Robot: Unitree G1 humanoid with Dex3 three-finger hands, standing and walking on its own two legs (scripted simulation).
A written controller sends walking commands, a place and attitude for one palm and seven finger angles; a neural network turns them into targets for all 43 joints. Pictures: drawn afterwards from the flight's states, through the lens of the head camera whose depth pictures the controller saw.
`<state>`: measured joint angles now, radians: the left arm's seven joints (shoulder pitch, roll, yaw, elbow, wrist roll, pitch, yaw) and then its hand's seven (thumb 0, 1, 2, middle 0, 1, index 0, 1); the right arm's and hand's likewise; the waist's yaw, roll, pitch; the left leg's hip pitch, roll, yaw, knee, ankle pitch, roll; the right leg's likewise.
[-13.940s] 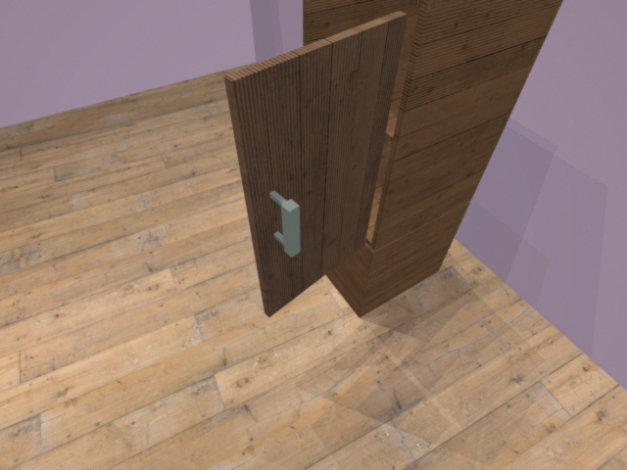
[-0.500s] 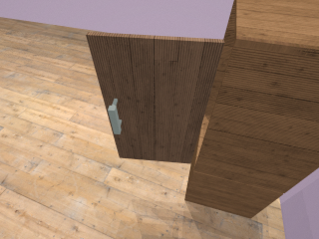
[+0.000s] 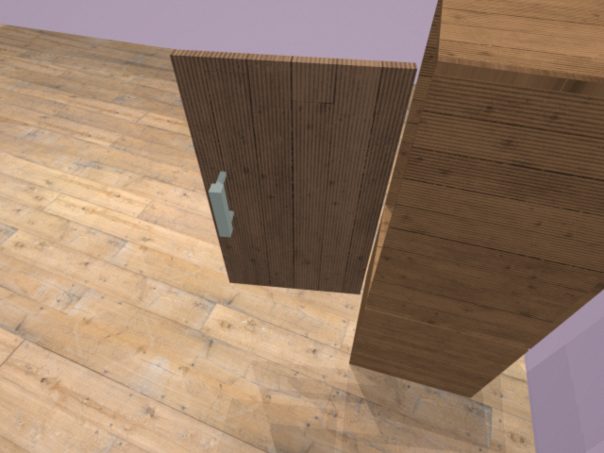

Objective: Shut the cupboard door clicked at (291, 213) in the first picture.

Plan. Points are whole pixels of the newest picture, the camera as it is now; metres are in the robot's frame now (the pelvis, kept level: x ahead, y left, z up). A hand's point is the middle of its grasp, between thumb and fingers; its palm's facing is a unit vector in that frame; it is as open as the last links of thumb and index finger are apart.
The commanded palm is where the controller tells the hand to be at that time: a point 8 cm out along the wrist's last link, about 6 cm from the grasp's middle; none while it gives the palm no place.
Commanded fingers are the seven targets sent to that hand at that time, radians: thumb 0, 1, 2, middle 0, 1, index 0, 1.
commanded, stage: look again from close up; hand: left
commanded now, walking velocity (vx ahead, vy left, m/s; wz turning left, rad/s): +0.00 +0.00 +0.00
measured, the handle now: (224, 204) +0.53 +0.18 -0.02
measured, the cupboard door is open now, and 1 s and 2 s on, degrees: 100 100 100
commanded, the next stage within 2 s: shuffle to correct the standing spot in 0.60 s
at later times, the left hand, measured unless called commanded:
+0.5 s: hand out of the picture +0.02 +0.17 -0.17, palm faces +0.01 -0.98 -0.21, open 7.3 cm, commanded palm none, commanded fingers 0.00 0.90 0.90 -0.20 -0.30 -0.20 -0.30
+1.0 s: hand out of the picture +0.03 +0.17 -0.18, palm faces +0.04 -0.98 -0.18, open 7.4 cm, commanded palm none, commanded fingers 0.00 0.90 0.90 -0.20 -0.30 -0.20 -0.30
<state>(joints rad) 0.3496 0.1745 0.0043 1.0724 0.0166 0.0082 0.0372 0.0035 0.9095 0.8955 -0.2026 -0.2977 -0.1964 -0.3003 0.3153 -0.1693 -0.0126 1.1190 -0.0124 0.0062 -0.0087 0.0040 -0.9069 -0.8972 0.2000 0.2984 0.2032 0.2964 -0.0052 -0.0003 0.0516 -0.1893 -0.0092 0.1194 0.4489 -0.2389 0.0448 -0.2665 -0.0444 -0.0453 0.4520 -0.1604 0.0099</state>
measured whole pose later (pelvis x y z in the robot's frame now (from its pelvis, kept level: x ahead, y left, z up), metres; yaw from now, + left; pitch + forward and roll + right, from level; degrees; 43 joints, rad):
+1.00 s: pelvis +0.05 +0.00 +0.00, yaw -1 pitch +0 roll +0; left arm 0.35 0.14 0.02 1.08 0.02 0.00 0.03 0.00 0.91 0.90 -0.20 -0.30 -0.20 -0.30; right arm 0.34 -0.15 0.00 1.13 -0.02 0.00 -0.01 0.00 -0.91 -0.90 0.20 0.30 0.20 0.30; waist 0.00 0.00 0.02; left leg -0.15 0.01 0.12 0.49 -0.34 0.04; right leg -0.23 -0.03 -0.04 0.50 -0.26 0.01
